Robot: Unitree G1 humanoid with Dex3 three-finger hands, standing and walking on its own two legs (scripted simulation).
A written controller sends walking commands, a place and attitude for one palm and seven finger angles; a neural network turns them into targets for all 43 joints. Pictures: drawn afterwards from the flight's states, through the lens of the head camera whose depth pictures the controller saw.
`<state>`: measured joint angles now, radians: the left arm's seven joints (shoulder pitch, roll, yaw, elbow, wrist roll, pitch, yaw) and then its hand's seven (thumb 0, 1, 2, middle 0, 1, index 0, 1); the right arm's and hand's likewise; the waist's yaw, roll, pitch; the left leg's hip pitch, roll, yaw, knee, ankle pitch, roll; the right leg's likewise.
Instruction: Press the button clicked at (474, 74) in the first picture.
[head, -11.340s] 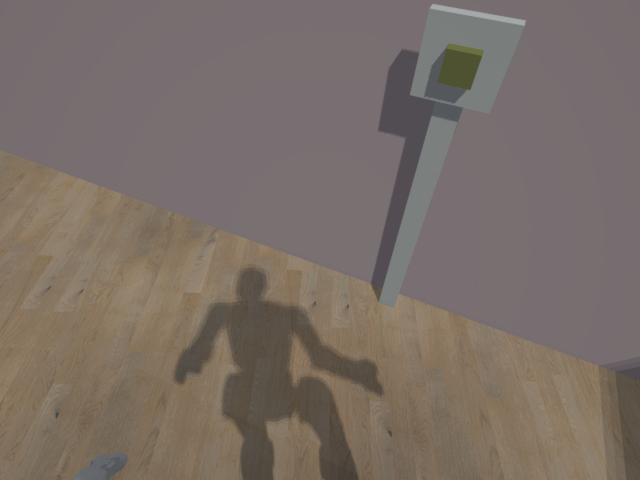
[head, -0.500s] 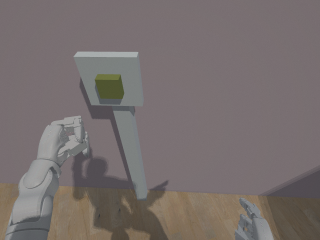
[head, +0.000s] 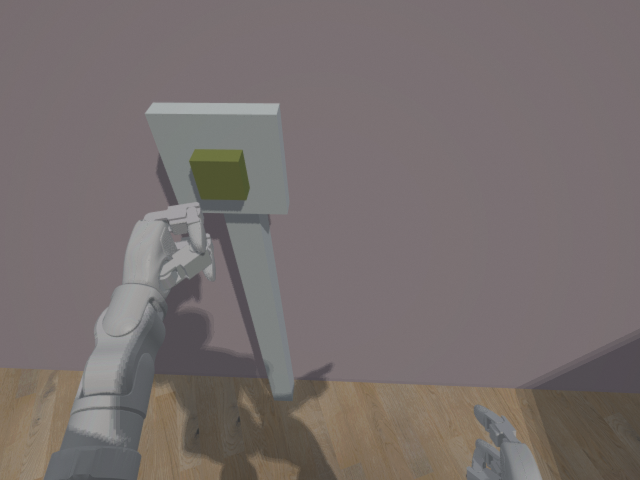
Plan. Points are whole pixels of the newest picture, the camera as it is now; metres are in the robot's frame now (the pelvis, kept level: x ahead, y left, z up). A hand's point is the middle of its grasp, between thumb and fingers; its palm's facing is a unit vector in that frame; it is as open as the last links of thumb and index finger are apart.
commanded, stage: aim a knuckle at the button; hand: left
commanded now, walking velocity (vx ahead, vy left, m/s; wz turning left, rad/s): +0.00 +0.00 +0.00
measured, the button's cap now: (221, 173) +0.47 +0.17 +0.15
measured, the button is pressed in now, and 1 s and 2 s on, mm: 0 0 0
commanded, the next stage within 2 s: none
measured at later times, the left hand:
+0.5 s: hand (236, 237) +0.39 +0.14 +0.11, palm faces +0.05 -1.00 +0.00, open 3.1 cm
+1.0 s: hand (226, 230) +0.37 +0.15 +0.14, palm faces +0.05 -1.00 -0.02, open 3.1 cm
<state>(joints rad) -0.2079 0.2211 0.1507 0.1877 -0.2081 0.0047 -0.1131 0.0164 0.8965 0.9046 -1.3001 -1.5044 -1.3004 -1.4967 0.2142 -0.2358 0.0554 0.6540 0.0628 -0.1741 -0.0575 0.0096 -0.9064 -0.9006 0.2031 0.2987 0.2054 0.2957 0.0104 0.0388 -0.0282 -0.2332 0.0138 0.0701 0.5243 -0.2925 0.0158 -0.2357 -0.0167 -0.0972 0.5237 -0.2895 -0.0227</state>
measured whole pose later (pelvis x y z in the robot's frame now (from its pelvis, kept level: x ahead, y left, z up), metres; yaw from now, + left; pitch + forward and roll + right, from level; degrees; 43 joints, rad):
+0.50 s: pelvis +0.00 +0.00 +0.00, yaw -2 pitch +3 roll +0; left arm -0.42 0.21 0.18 0.53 -0.16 -0.08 -0.02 0.02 0.90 0.90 -1.30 -1.50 -1.30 -1.50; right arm 0.28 -0.24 0.03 0.66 0.05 -0.08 -0.04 0.01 -0.91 -0.90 0.20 0.30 0.21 0.30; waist -0.04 0.02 -0.02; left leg -0.29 0.02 0.11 0.53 -0.29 0.02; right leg -0.31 -0.01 -0.06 0.54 -0.27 -0.02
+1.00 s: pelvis -0.01 +0.00 +0.00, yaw -1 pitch +1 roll +0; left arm -0.39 0.20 0.13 0.44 -0.16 -0.12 -0.03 0.02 0.90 0.90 -1.30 -1.50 -1.30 -1.50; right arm 0.23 -0.23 0.04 0.65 0.07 -0.09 -0.04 0.01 -0.91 -0.90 0.20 0.30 0.20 0.30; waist -0.01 0.02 -0.04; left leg -0.27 0.02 0.08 0.54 -0.29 0.02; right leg -0.27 -0.01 -0.08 0.53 -0.28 -0.02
